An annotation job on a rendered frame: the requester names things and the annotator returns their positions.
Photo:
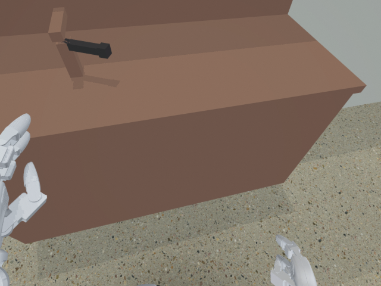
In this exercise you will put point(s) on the left robot hand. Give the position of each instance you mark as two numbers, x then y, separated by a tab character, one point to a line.
13	141

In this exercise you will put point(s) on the right robot hand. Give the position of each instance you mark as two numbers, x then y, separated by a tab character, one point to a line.
298	272

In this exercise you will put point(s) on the counter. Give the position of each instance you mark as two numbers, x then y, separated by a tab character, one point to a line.
199	100

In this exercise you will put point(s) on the tap lever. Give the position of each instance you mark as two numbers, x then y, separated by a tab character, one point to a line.
103	50

